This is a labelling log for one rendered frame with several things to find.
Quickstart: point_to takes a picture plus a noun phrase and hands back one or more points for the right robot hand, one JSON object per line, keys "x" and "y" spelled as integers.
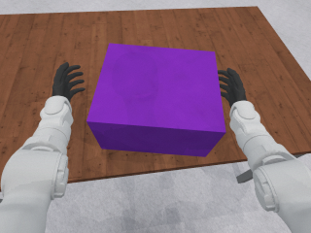
{"x": 234, "y": 88}

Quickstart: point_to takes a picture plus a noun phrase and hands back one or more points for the table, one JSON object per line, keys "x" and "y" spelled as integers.
{"x": 33, "y": 46}

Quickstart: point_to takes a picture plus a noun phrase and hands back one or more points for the robot right forearm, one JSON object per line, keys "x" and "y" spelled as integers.
{"x": 251, "y": 136}

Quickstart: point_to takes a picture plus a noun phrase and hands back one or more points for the robot left forearm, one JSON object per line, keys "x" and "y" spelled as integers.
{"x": 53, "y": 132}

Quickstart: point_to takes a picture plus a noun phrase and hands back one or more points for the robot right upper arm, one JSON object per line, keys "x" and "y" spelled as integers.
{"x": 285, "y": 188}

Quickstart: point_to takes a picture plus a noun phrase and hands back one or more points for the left robot hand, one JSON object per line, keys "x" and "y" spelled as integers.
{"x": 61, "y": 85}

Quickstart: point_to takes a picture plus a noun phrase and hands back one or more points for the carton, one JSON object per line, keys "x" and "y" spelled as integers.
{"x": 157, "y": 100}

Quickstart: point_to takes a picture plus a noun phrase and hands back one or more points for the robot left upper arm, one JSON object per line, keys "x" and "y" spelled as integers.
{"x": 34, "y": 179}

